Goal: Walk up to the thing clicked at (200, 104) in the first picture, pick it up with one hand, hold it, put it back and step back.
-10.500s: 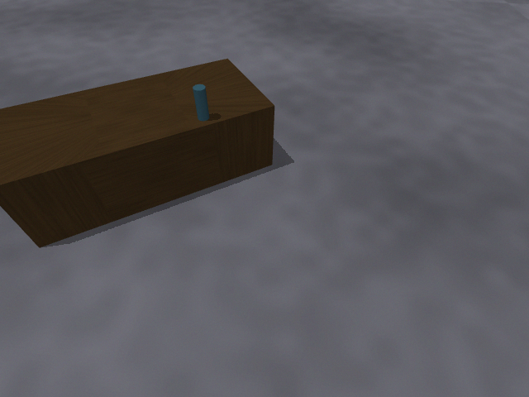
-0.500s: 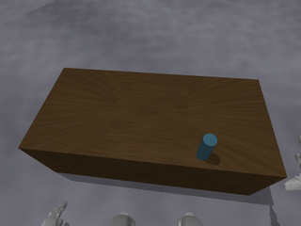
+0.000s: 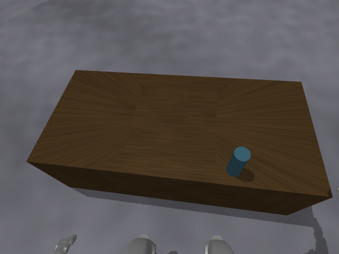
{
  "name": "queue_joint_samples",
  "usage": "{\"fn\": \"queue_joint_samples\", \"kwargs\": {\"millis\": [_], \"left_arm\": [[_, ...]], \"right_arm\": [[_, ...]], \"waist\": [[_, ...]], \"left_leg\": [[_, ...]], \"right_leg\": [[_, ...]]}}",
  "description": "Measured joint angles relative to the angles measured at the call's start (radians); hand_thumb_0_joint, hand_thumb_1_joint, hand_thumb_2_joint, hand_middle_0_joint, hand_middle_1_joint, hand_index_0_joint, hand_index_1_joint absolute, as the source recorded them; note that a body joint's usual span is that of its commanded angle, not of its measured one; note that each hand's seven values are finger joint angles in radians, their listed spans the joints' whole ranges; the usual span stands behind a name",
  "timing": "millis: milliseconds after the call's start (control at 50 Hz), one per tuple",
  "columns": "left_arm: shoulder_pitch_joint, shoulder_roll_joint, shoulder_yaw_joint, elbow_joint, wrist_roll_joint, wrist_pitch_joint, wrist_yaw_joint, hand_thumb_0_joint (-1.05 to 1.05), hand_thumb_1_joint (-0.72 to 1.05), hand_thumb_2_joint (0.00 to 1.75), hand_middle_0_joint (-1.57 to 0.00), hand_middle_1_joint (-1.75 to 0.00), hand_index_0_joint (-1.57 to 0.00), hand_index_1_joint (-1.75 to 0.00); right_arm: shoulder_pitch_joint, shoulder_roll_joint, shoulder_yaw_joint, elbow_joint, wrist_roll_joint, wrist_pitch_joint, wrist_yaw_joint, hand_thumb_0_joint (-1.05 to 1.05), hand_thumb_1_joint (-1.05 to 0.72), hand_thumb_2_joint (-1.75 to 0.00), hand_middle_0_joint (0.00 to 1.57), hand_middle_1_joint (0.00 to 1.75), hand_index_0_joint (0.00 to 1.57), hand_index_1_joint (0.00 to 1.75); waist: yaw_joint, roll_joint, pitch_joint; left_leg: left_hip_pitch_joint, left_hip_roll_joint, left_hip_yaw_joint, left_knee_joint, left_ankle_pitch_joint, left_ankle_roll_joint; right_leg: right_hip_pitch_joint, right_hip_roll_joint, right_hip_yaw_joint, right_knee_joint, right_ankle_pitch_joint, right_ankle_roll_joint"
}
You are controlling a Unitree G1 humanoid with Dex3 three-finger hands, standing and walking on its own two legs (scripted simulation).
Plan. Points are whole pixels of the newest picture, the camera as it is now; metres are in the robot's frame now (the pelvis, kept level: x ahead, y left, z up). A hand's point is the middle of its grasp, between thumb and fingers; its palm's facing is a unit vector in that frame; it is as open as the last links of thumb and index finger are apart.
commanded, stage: go down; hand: right
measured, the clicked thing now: (237, 162) +0.44 -0.19 -0.25
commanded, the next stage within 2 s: approach in 0.28 s
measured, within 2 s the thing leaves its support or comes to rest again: neither
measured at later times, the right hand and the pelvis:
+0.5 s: hand out of the picture +0.35 -0.37 +0.02, palm faces +0.13 +0.98 -0.11, open 17.4 cm; pelvis +0.00 -0.01 +0.00, yaw +0 degrees
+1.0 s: hand (275, 166) +0.41 -0.30 -0.20, palm faces +0.02 +1.00 +0.01, open 17.3 cm; pelvis -0.06 +0.00 -0.23, yaw +5 degrees
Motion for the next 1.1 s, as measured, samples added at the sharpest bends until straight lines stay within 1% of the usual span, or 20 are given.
{"fn": "queue_joint_samples", "kwargs": {"millis": [200,300,420,480,540,600,680,760,820,900,980,1020,1100], "left_arm": [[0.005,0.003,-0.003,-0.005,-0.001,0.014,-0.01,0.01,0.9,0.9,-0.21,-0.3,-0.2,-0.3],[0.01,0.001,-0.001,-0.005,0.0,0.017,-0.016,0.01,0.9,0.9,-0.21,-0.3,-0.21,-0.3],[0.007,0.001,-0.002,-0.004,0.002,0.024,-0.022,0.01,0.9,0.9,-0.21,-0.3,-0.2,-0.3],[0.003,0.001,-0.006,-0.003,0.003,0.02,-0.025,0.01,0.89,0.9,-0.21,-0.3,-0.2,-0.3],[-0.003,0.004,-0.006,-0.006,0.008,0.009,-0.03,0.01,0.89,0.9,-0.21,-0.3,-0.2,-0.3],[-0.012,0.013,-0.006,-0.013,0.016,-0.007,-0.042,0.01,0.88,0.9,-0.21,-0.3,-0.2,-0.3],[-0.03,0.025,-0.009,-0.028,0.028,-0.028,-0.056,0.01,0.88,0.91,-0.21,-0.3,-0.2,-0.3],[-0.069,0.023,-0.022,-0.046,0.038,-0.039,-0.06,0.01,0.88,0.91,-0.21,-0.3,-0.2,-0.3],[-0.104,0.01,-0.036,-0.059,0.046,-0.04,-0.059,0.01,0.88,0.91,-0.2,-0.3,-0.19,-0.3],[-0.149,-0.013,-0.051,-0.055,0.066,-0.039,-0.062,0.01,0.89,0.9,-0.2,-0.29,-0.19,-0.29],[-0.178,-0.031,-0.059,-0.042,0.084,-0.027,-0.078,0.01,0.9,0.9,-0.2,-0.29,-0.19,-0.29],[-0.181,-0.035,-0.057,-0.036,0.089,-0.017,-0.088,0.01,0.9,0.9,-0.2,-0.29,-0.19,-0.29],[-0.178,-0.039,-0.046,-0.014,0.087,0.005,-0.11,0.01,0.9,0.9,-0.2,-0.29,-0.2,-0.29]], "right_arm": [[-0.021,-0.025,-0.02,0.037,0.002,-0.019,0.012,-0.01,0.48,-0.07,0.06,0.05,0.05,0.05],[-0.015,-0.028,-0.02,0.049,0.008,-0.026,0.021,-0.01,0.48,-0.07,0.06,0.05,0.05,0.05],[-0.03,-0.024,-0.024,0.05,0.007,-0.045,0.025,-0.01,0.49,-0.08,0.05,0.05,0.05,0.05],[-0.049,-0.031,-0.025,0.069,0.017,-0.064,0.026,-0.01,0.51,-0.08,0.05,0.06,0.05,0.05],[-0.076,-0.042,-0.023,0.107,0.033,-0.102,0.031,-0.01,0.53,-0.09,0.04,0.06,0.04,0.06],[-0.11,-0.045,-0.025,0.15,0.059,-0.168,0.044,-0.01,0.54,-0.1,0.03,0.06,0.04,0.06],[-0.151,-0.022,-0.037,0.155,0.103,-0.286,0.072,-0.01,0.54,-0.11,0.03,0.07,0.04,0.06],[-0.181,0.017,-0.073,0.12,0.151,-0.4,0.112,-0.01,0.53,-0.1,0.03,0.06,0.04,0.06],[-0.213,0.035,-0.111,0.109,0.169,-0.452,0.136,-0.01,0.52,-0.09,0.04,0.06,0.04,0.06],[-0.281,0.044,-0.157,0.095,0.173,-0.475,0.149,-0.01,0.51,-0.08,0.05,0.05,0.05,0.05],[-0.338,0.036,-0.183,0.086,0.146,-0.456,0.136,-0.01,0.49,-0.06,0.06,0.05,0.06,0.04],[-0.348,0.042,-0.179,0.068,0.131,-0.436,0.122,-0.01,0.48,-0.06,0.06,0.05,0.06,0.04],[-0.347,0.07,-0.145,0.041,0.104,-0.387,0.078,-0.01,0.46,-0.06,0.06,0.04,0.06,0.04]], "waist": [[0.012,0.0,-0.006],[0.01,-0.001,-0.012],[0.007,0.001,-0.009],[0.009,0.006,-0.011],[0.014,0.01,-0.02],[0.018,0.014,-0.04],[0.023,0.021,-0.083],[0.042,0.021,-0.119],[0.059,0.017,-0.131],[0.071,0.012,-0.115],[0.073,0.003,-0.092],[0.068,-0.005,-0.084],[0.054,-0.019,-0.081]], "left_leg": [[0.015,-0.003,-0.002,-0.021,0.004,-0.005],[0.014,-0.002,-0.004,-0.028,0.006,-0.007],[0.004,-0.001,-0.002,-0.019,0.004,-0.009],[-0.011,0.0,-0.002,-0.009,0.003,-0.009],[-0.058,0.001,-0.003,0.025,-0.006,-0.009],[-0.155,0.001,-0.006,0.105,-0.031,-0.008],[-0.351,-0.001,-0.017,0.279,-0.088,-0.009],[-0.559,-0.009,-0.024,0.48,-0.155,-0.015],[-0.704,-0.017,-0.024,0.622,-0.197,-0.02],[-0.865,-0.024,-0.019,0.789,-0.237,-0.022],[-1.004,-0.031,-0.017,0.924,-0.256,-0.023],[-1.062,-0.032,-0.018,0.979,-0.261,-0.023],[-1.153,-0.034,-0.025,1.066,-0.264,-0.026]], "right_leg": [[0.01,-0.004,-0.003,-0.006,-0.006,-0.005],[0.007,-0.002,-0.006,-0.007,-0.007,-0.008],[-0.007,0.0,-0.002,0.005,-0.01,-0.01],[-0.022,0.001,-0.001,0.015,-0.01,-0.011],[-0.067,0.002,0.001,0.045,-0.017,-0.011],[-0.162,0.004,0.003,0.118,-0.038,-0.012],[-0.351,0.004,0.006,0.281,-0.09,-0.01],[-0.558,0.0,0.017,0.48,-0.156,-0.005],[-0.703,-0.002,0.031,0.623,-0.198,-0.001],[-0.87,0.0,0.055,0.793,-0.236,0.005],[-1.013,0.004,0.074,0.929,-0.253,0.01],[-1.071,0.009,0.081,0.984,-0.257,0.012],[-1.163,0.017,0.086,1.067,-0.256,0.013]]}}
